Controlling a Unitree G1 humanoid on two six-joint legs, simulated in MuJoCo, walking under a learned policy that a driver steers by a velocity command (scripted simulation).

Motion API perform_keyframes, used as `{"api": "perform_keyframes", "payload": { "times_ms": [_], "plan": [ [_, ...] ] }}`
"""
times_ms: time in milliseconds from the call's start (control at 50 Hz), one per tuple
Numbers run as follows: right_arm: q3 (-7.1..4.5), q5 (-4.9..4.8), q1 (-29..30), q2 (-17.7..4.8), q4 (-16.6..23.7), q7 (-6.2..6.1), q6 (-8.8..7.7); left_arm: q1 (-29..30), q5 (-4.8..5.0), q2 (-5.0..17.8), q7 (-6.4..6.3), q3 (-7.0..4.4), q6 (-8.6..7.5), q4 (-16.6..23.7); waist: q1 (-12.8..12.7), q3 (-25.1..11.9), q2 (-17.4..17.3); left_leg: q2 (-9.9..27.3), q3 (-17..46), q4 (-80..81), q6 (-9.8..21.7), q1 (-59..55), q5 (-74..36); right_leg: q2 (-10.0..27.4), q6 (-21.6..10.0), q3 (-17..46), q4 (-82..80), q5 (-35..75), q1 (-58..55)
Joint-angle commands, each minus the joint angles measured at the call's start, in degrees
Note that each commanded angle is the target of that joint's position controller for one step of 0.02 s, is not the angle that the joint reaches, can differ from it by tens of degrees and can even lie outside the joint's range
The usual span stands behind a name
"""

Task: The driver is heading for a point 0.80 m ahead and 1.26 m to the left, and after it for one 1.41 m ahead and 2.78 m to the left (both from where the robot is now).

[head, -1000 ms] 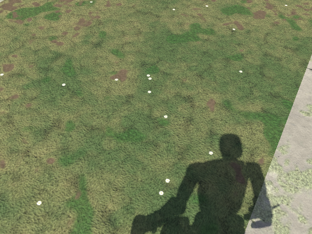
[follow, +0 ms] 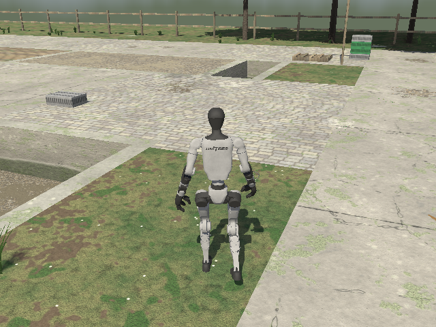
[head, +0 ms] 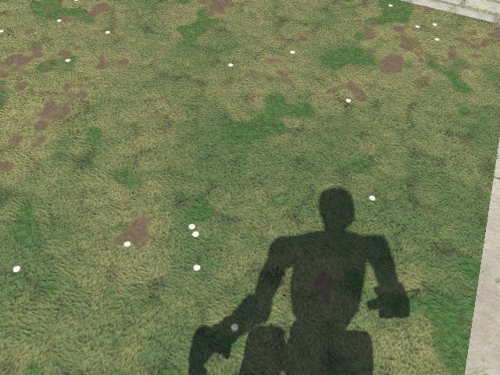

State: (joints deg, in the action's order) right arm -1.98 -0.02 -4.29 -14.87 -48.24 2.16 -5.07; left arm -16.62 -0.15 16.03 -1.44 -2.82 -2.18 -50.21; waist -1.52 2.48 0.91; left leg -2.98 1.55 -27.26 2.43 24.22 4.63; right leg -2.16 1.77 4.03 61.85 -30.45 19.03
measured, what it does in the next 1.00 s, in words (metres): steps on the spot, turning left: right foot, then left foot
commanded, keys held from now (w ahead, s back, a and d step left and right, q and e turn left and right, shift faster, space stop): q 1.00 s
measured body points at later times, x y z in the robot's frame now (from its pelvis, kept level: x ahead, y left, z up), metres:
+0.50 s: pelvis +0.07 -0.03 +0.01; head +0.10 -0.05 +0.46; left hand +0.13 +0.28 -0.08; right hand +0.27 -0.29 -0.11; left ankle +0.04 +0.09 -0.65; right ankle +0.11 -0.14 -0.73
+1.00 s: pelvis +0.05 +0.02 +0.01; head +0.07 +0.07 +0.46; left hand +0.01 +0.35 -0.11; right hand +0.34 -0.14 -0.07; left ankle +0.02 +0.10 -0.73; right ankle +0.14 -0.12 -0.65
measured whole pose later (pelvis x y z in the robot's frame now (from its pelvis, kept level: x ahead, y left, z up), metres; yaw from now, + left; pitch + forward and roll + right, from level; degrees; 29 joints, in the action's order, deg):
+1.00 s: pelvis +0.05 +0.02 +0.01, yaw +34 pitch +2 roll -2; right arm -4.0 -0.4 -9.8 -17.4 -38.5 -0.7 1.3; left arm -7.6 -0.3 19.5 -2.4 -5.5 0.6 -43.1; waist -0.1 3.3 2.1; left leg -2.7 4.4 -25.3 3.2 15.8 11.3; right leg 0.8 4.2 2.1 61.2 -21.9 30.9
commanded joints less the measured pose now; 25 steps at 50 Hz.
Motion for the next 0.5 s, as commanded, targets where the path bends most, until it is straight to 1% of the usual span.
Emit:
{"api": "perform_keyframes", "payload": {
  "times_ms": [20,60,80,100,140,180,220,280,300,320,340,360,380,400,420,440,460,480,500],
  "plan": [
    [-2.52,0.32,-1.7,-9.9,3.1,-0.63,1.12,-0.6,-0.26,7.4,-1.38,-2.31,0.91,4.3,1.1,-7.7,-4.4,15.9,20.6,8.6,12.0,-14.8,-18.1,4.2,1.0,1.1,2.9,3.0,12.2],
    [-2.92,0.66,-1.9,-10.1,3.2,-1.15,1.81,-1.2,-0.13,5.5,-2.01,-2.16,1.33,4.7,0.1,-8.4,-7.5,13.5,18.3,9.7,11.3,-11.9,-16.5,3.3,1.1,0.5,-3.6,4.3,8.8],
    [-3.20,0.58,-2.3,-10.5,3.3,-1.52,2.10,-0.9,-0.06,5.1,-2.28,-2.16,1.43,4.8,0.2,-9.1,-8.1,13.1,18.2,9.9,11.5,-11.5,-15.8,2.6,1.3,0.2,-6.2,4.8,8.2],
    [-3.50,0.35,-2.6,-11.0,3.4,-1.92,2.42,-0.1,-0.04,5.0,-2.45,-2.20,1.57,5.1,0.4,-9.8,-8.2,13.1,18.6,10.1,11.7,-11.3,-14.0,2.2,1.6,0.3,-8.4,5.9,7.8],
    [-3.94,-0.26,-2.7,-11.6,3.9,-2.68,3.23,1.9,-0.06,5.1,-2.55,-2.27,1.96,5.7,0.8,-10.4,-7.8,12.5,19.6,11.0,11.1,-10.0,-6.4,1.8,1.9,0.8,-12.0,9.5,6.7],
    [-4.14,-0.61,-2.4,-11.5,4.3,-3.28,4.04,4.2,0.00,5.0,-2.41,-2.25,2.17,6.4,1.3,-9.4,-8.1,11.4,20.8,12.0,10.2,-8.0,2.7,1.2,2.1,1.3,-15.4,12.1,5.5],
    [-4.28,-0.64,-2.7,-11.4,4.4,-3.66,4.64,6.2,0.10,4.9,-2.16,-2.15,1.91,7.2,1.9,-7.9,-8.8,10.6,22.3,12.3,9.7,-6.9,7.7,0.6,2.2,1.6,-18.9,12.9,4.3],
    [-4.50,-0.74,-3.6,-11.4,4.6,-4.01,5.48,7.0,0.52,5.4,-1.52,-2.13,0.78,7.9,2.1,-7.1,-9.7,10.3,25.5,10.8,9.2,-8.6,5.6,-0.2,1.8,1.8,-25.7,12.5,1.9],
    [-4.50,-0.90,-3.3,-11.4,4.9,-4.14,5.81,6.2,0.69,5.6,-1.21,-2.19,0.33,7.8,1.4,-7.2,-9.7,10.0,26.3,9.6,8.7,-9.2,3.6,-0.4,1.4,1.6,-29.7,13.8,-0.2],
    [-4.39,-1.22,-2.5,-11.2,5.4,-4.32,6.20,4.3,0.82,5.8,-0.87,-2.33,-0.08,7.2,-0.1,-7.2,-9.5,8.9,26.3,7.9,7.6,-8.7,2.2,-0.3,0.7,0.9,-35.9,17.6,-4.0],
    [-4.03,-1.52,-3.2,-10.1,5.6,-4.48,6.52,2.8,0.70,7.1,-0.70,-2.77,-0.32,6.8,-0.8,-7.5,-8.4,6.7,25.0,5.3,5.5,-6.6,3.6,2.1,-0.4,1.2,-41.4,21.8,-9.2],
    [-3.19,-1.30,-5.6,-7.1,5.9,-4.48,6.72,1.8,-0.38,10.5,-0.97,-3.47,-0.14,7.2,0.4,-9.8,-0.7,2.6,19.8,-4.2,2.3,-1.0,15.3,12.7,-4.2,9.3,-43.8,23.9,-16.1],
    [-3.25,-1.60,-6.3,-6.3,7.7,-4.37,6.18,4.4,-2.42,14.7,-0.93,-4.31,0.70,7.9,3.0,-6.8,14.4,-6.5,7.9,-15.2,-0.7,9.6,28.7,23.0,-12.9,22.8,-46.3,33.5,-15.0],
    [-4.61,-0.54,-7.3,-11.4,6.8,-4.13,5.54,6.7,-3.32,11.6,-0.89,-3.66,0.61,9.4,2.6,-6.9,12.1,-2.5,7.9,-28.4,-3.0,10.0,30.5,26.4,-16.8,24.3,-46.2,37.7,-11.7],
    [-5.59,-0.97,-8.8,-13.4,5.6,-3.92,5.81,9.7,-2.56,8.6,-1.07,-2.81,0.49,10.6,3.7,-6.4,8.1,-1.5,7.8,-33.7,-3.8,9.5,27.1,23.4,-15.3,18.6,-44.9,38.4,-10.8],
    [-5.75,-1.03,-10.1,-12.5,4.4,-4.20,6.66,11.8,-1.51,7.4,-1.08,-2.50,0.49,11.1,4.3,-5.4,5.8,-1.0,6.8,-36.6,-5.0,9.8,24.0,19.5,-12.7,12.9,-43.9,37.1,-10.8],
    [-5.65,-0.73,-10.4,-11.5,4.2,-4.45,7.43,12.1,-0.59,6.9,-1.17,-2.27,0.52,11.1,3.9,-4.7,5.7,-0.5,6.3,-39.8,-6.1,11.3,21.1,18.0,-11.7,10.1,-43.4,36.6,-11.5],
    [-5.29,-0.85,-10.0,-10.1,4.6,-4.33,7.92,11.8,-0.39,6.7,-1.29,-2.01,0.69,10.9,3.4,-4.0,6.0,-0.3,5.5,-41.7,-7.0,11.6,19.8,17.0,-11.9,7.5,-43.3,38.9,-10.9],
    [-4.95,-1.13,-8.8,-9.1,5.6,-4.14,8.07,11.0,-0.51,6.9,-1.36,-2.01,0.94,10.6,2.8,-3.4,6.5,0.1,3.9,-40.8,-7.7,11.7,18.4,16.0,-12.2,5.1,-43.6,39.5,-10.7]
  ]
}}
